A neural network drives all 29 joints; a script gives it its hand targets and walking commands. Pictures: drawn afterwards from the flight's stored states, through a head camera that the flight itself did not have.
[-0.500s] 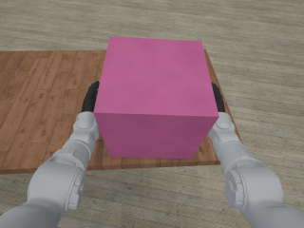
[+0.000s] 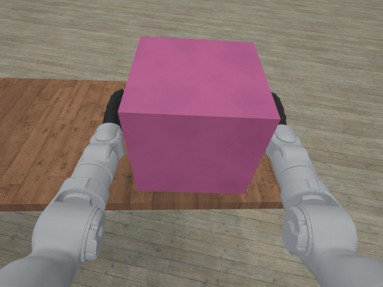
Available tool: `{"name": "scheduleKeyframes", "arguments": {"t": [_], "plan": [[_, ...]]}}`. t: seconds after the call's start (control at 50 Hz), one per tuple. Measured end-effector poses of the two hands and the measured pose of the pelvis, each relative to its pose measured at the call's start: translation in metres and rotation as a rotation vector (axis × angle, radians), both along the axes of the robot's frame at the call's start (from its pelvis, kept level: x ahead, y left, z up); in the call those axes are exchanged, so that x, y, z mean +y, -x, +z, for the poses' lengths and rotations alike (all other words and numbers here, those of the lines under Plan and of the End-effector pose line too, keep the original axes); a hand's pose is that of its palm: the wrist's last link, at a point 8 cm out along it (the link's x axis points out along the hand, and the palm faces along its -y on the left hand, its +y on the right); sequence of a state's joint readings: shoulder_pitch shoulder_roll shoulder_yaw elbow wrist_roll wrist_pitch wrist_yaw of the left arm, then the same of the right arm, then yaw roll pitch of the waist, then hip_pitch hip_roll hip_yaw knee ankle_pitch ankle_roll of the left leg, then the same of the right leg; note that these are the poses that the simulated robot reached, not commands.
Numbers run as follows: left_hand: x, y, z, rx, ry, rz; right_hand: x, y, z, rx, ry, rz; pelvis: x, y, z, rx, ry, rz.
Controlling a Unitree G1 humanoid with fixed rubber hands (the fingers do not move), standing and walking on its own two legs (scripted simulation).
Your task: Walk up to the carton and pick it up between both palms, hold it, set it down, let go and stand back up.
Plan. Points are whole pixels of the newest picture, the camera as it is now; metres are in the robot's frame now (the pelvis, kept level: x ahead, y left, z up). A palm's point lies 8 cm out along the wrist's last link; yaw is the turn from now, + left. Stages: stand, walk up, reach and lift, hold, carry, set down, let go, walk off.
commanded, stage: reach and lift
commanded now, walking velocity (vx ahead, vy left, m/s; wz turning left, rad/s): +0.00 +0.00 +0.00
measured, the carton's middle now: (194, 117) +0.47 +0.01 +0.12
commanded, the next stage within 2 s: none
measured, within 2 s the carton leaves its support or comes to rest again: neither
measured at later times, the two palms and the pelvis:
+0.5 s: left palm (111, 118) +0.42 +0.18 +0.15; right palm (273, 113) +0.45 -0.17 +0.16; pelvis +0.03 -0.02 +0.01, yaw +0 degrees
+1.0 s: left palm (100, 113) +0.38 +0.19 +0.19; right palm (283, 112) +0.40 -0.17 +0.20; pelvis +0.01 +0.00 +0.01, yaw +0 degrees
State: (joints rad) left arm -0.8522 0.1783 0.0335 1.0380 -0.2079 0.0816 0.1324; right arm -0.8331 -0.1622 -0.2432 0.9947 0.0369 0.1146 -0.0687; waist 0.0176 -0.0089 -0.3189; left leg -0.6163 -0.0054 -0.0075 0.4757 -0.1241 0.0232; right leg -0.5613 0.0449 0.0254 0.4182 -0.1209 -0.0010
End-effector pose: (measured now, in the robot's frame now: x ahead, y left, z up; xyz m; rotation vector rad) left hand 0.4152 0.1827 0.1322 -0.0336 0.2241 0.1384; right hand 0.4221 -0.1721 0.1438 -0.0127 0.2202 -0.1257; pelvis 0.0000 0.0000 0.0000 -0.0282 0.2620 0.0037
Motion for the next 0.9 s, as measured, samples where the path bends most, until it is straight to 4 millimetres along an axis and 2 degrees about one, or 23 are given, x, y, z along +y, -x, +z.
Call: {"name": "scheduleKeyframes", "arguments": {"t": [0.1,0.16,0.3,0.4,0.48,0.6,0.7,0.8,0.9], "plan": [[-0.008,-0.004,0.023,-0.024,-0.001,0.001,-0.009,-0.002,0.018,-0.026,-0.048,-0.008,-0.009,0.004,0.002,-0.008,-0.013,0.0],[-0.014,-0.006,0.028,-0.017,0.004,-0.001,-0.014,-0.004,0.02,-0.021,-0.057,-0.008,-0.015,0.003,0.003,-0.022,-0.021,0.0],[-0.02,-0.013,0.019,0.047,0.003,0.008,-0.021,-0.014,0.01,0.036,-0.017,0.008,-0.025,-0.008,0.007,-0.045,-0.034,0.0],[-0.009,-0.011,0.012,0.054,-0.056,0.02,-0.009,-0.023,0.007,0.038,0.076,0.054,-0.026,-0.02,0.009,-0.038,-0.035,0.0],[0.0,-0.006,0.014,0.033,-0.073,0.037,0.001,-0.027,0.013,0.016,0.06,0.07,-0.021,-0.028,0.009,-0.033,-0.029,0.0],[0.012,0.005,0.031,-0.006,-0.042,0.058,0.014,-0.019,0.027,-0.022,0.053,0.076,-0.012,-0.034,0.011,-0.058,-0.018,0.001],[0.02,0.016,0.037,0.021,-0.041,0.061,0.022,-0.008,0.032,0.004,0.065,0.08,-0.008,-0.032,0.012,-0.097,-0.013,0.001],[0.021,0.028,0.037,0.049,-0.046,0.057,0.023,0.002,0.036,0.032,0.052,0.079,-0.005,-0.025,0.012,-0.117,-0.009,0.002],[0.015,0.037,0.048,0.032,-0.073,0.056,0.017,0.011,0.044,0.012,0.005,0.073,-0.004,-0.017,0.011,-0.13,-0.008,0.003]]}}
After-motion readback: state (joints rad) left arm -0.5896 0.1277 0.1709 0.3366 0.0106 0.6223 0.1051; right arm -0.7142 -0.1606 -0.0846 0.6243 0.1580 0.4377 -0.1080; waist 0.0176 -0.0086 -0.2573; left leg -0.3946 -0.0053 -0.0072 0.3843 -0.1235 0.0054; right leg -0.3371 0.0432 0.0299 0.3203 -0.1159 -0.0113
